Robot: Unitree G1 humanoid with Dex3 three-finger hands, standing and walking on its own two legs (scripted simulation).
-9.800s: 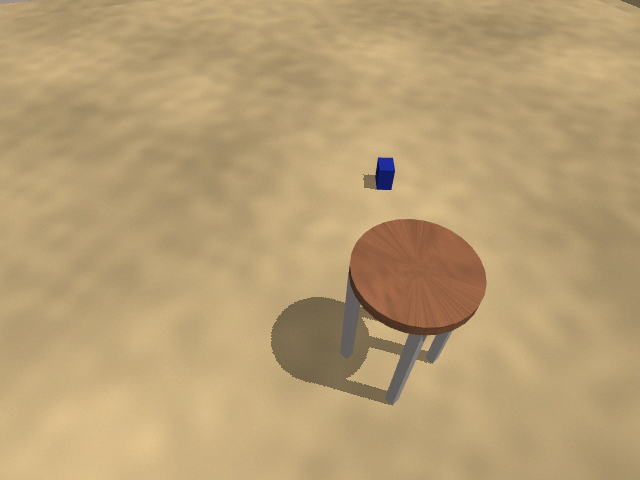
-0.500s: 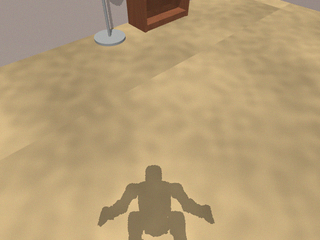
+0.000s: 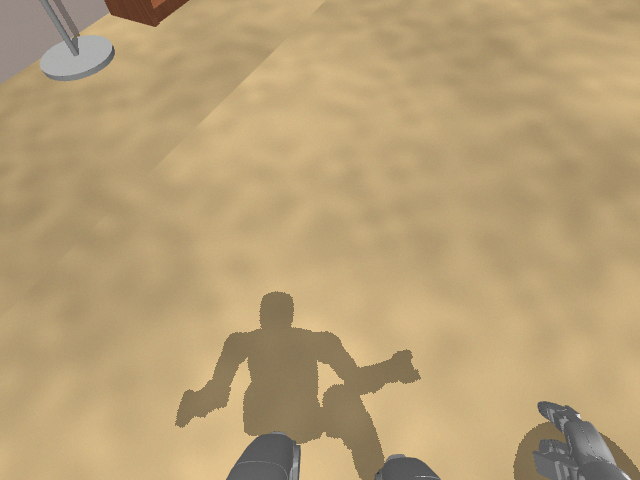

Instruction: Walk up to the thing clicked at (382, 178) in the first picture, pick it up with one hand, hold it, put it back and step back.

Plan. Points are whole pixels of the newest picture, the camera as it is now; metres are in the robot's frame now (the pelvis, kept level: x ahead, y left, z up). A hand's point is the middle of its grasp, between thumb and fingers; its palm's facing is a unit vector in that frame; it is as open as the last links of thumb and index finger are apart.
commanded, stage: walk up
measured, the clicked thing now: out of the picture +0.44 -1.41 -0.70
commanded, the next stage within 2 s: stand in 1.62 s
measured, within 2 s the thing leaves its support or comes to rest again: neither
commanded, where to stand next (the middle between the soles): +0.06 +0.03 m, yaw -26 degrees
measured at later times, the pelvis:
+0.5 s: pelvis -0.02 +0.04 +0.00, yaw -16 degrees
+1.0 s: pelvis -0.03 +0.03 +0.00, yaw -25 degrees
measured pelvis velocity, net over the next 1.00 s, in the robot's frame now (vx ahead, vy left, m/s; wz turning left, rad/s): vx -0.03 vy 0.03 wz -0.44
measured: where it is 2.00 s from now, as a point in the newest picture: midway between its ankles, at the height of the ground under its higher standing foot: outside the picture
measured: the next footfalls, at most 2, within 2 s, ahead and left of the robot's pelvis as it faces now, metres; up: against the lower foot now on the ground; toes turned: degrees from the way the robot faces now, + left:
left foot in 0.16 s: +0.08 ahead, +0.16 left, +0.00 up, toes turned -8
right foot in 0.52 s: -0.02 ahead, -0.10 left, +0.00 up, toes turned -20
